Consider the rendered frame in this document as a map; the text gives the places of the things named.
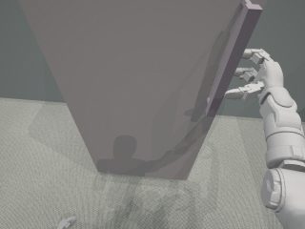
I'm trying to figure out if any left robot hand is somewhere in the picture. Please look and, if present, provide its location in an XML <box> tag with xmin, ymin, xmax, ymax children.
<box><xmin>57</xmin><ymin>216</ymin><xmax>77</xmax><ymax>229</ymax></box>

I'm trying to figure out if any right robot hand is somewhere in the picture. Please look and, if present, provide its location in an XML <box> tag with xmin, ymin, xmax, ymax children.
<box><xmin>224</xmin><ymin>49</ymin><xmax>284</xmax><ymax>101</ymax></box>

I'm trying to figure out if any robot right forearm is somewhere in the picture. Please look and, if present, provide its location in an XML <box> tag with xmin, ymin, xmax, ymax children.
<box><xmin>258</xmin><ymin>86</ymin><xmax>305</xmax><ymax>173</ymax></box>

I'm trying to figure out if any robot right upper arm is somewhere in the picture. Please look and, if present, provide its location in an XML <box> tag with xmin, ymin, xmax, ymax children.
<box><xmin>260</xmin><ymin>167</ymin><xmax>305</xmax><ymax>229</ymax></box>

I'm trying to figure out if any fridge door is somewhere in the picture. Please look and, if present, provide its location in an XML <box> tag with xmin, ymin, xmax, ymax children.
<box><xmin>18</xmin><ymin>0</ymin><xmax>267</xmax><ymax>180</ymax></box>

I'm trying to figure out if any handle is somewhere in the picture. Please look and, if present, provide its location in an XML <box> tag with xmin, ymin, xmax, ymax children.
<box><xmin>205</xmin><ymin>0</ymin><xmax>263</xmax><ymax>117</ymax></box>

